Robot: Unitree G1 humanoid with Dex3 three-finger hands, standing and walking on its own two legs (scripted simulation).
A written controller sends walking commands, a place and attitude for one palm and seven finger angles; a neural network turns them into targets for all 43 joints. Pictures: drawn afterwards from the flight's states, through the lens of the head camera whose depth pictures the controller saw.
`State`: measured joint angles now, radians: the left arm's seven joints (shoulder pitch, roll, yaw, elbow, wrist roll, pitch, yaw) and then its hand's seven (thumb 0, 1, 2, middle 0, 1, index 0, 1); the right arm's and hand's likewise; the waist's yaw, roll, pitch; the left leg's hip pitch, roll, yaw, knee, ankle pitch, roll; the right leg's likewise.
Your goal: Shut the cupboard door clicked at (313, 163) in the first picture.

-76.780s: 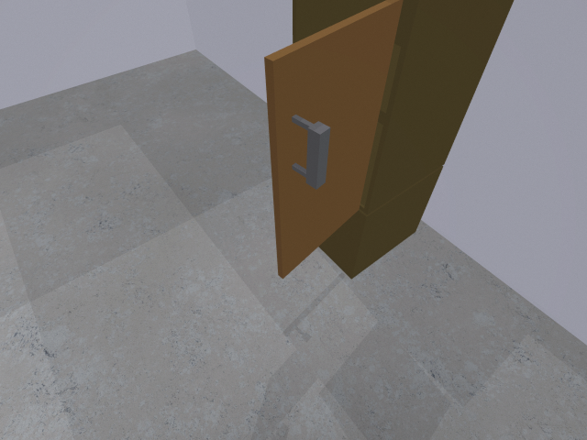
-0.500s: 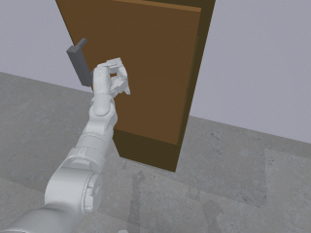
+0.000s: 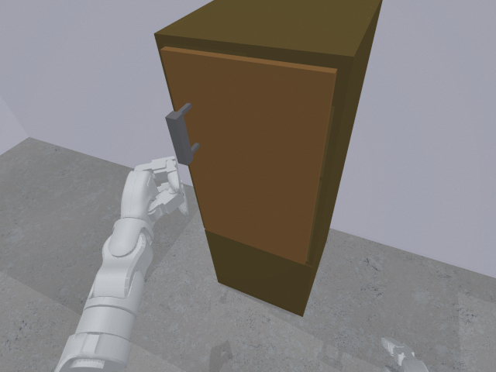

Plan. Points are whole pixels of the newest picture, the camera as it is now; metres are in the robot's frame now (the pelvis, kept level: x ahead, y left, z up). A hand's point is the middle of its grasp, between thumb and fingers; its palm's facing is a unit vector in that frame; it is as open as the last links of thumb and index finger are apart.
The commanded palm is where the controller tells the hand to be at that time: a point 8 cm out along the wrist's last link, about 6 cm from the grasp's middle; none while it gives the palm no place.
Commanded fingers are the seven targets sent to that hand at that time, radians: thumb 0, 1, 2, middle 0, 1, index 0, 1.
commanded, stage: draw the hand back to the body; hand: left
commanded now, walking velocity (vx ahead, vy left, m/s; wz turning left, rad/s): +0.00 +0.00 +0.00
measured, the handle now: (186, 133) +0.58 +0.18 +0.09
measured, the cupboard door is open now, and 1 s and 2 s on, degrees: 0 0 0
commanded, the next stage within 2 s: step back with the hand held close in 1.08 s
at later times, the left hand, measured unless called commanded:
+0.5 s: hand (67, 255) +0.23 +0.24 +0.16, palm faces +0.30 -0.91 -0.30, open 4.6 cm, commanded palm +0.18 +0.29 +0.18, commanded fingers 0.00 0.90 0.90 -0.45 -0.57 -0.45 -0.57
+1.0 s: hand (16, 276) +0.19 +0.29 +0.17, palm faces +0.46 -0.81 -0.36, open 7.3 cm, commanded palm +0.14 +0.32 +0.19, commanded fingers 0.00 0.90 0.90 -0.20 -0.30 -0.20 -0.30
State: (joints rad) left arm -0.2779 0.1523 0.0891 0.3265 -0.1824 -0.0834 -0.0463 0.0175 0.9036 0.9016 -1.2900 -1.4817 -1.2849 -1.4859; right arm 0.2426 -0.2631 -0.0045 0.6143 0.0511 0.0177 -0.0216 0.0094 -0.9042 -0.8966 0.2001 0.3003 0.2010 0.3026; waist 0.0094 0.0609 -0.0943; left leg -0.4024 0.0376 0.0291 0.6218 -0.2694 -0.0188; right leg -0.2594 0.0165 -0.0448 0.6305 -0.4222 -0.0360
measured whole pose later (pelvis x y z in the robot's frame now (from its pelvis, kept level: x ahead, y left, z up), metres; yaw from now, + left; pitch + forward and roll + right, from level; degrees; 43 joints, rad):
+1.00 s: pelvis +0.00 +0.02 +0.02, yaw +0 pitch -3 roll +0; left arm 0.44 0.32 0.31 -0.34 -0.07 -0.08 0.11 0.02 0.90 0.90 -0.23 -0.32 -0.22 -0.32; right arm 0.17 -0.22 0.02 0.63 0.01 -0.08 -0.08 0.01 -0.90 -0.90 0.20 0.30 0.20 0.30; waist 0.08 0.06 -0.01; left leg -0.18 0.00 0.04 0.41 -0.18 0.01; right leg -0.02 -0.01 -0.04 0.37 -0.30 0.00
